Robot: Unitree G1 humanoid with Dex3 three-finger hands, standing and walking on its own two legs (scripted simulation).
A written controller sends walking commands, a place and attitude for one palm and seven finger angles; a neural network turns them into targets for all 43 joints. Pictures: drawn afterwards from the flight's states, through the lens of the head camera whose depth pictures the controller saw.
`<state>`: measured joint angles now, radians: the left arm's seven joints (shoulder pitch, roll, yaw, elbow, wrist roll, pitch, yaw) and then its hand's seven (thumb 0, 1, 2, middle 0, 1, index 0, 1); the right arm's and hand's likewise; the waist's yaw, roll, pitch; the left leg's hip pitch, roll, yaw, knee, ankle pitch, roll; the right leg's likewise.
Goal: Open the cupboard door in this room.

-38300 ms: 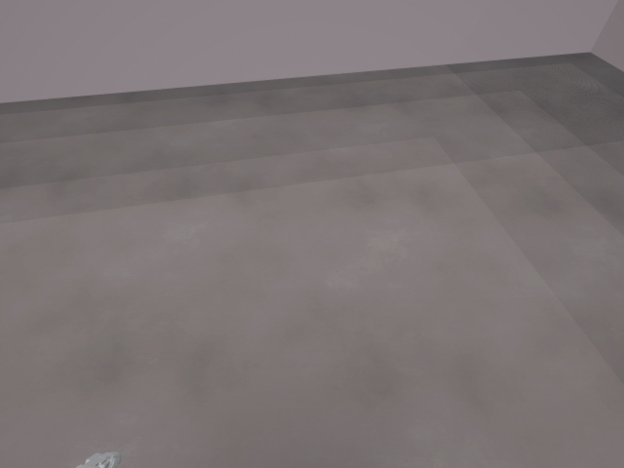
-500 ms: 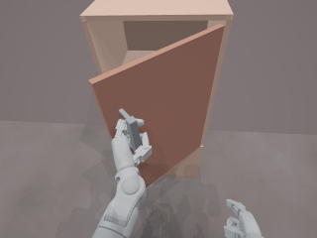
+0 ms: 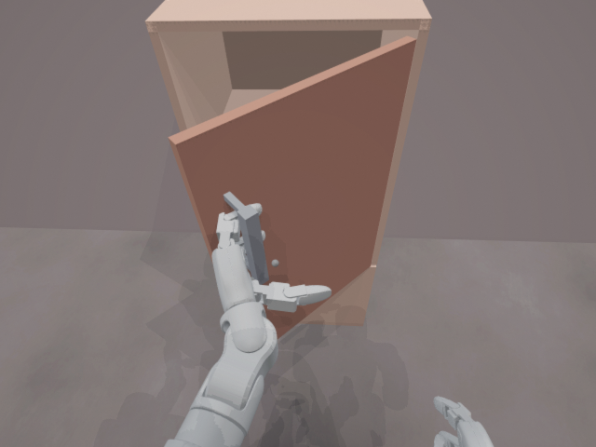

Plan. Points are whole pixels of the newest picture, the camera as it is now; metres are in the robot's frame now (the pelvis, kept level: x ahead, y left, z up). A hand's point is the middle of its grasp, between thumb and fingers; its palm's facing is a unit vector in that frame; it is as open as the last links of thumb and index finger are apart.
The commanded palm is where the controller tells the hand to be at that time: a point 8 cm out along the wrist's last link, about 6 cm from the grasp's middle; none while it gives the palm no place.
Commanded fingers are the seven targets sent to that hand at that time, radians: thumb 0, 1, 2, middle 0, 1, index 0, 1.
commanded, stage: open thumb and fingers to let go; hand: left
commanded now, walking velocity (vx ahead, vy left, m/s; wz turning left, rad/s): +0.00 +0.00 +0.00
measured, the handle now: (246, 241) +0.37 +0.09 +0.09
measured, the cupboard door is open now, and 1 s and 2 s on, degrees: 43 45 45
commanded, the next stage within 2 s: slide the hand sideways off the handle in 0.16 s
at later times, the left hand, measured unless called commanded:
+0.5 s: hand (267, 289) +0.30 +0.06 +0.08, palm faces -0.17 -0.98 -0.02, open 16.1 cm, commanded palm +0.28 +0.11 +0.08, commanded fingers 0.00 -0.50 0.30 -0.15 -0.30 -0.15 -0.30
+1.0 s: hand (234, 315) +0.26 +0.09 +0.08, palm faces -0.08 -1.00 -0.02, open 16.1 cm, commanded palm +0.23 +0.16 +0.08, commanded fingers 0.00 -0.50 0.30 -0.15 -0.30 -0.15 -0.30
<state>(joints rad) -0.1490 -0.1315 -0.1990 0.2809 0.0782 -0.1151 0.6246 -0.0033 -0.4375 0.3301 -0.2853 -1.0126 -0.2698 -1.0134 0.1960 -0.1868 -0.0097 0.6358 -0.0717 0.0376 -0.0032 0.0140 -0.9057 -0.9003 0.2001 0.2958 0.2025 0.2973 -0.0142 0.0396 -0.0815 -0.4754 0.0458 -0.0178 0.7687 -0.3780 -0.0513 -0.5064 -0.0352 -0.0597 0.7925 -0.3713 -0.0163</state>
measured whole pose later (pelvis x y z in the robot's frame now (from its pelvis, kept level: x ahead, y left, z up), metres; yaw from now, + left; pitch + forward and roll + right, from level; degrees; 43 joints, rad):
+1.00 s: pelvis +0.01 +0.01 +0.00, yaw -1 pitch +4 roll +1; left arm 0.21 0.08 -0.14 -0.05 -0.08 -0.20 0.01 -0.01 -0.50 0.30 -0.20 -0.32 -0.19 -0.32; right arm 0.22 -0.21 0.03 0.52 -0.01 -0.06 -0.02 0.01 -0.90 -0.90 0.20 0.30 0.20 0.30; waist 0.01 0.03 -0.05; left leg -0.45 0.04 0.00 0.78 -0.40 -0.04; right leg -0.49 -0.04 -0.04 0.80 -0.39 0.00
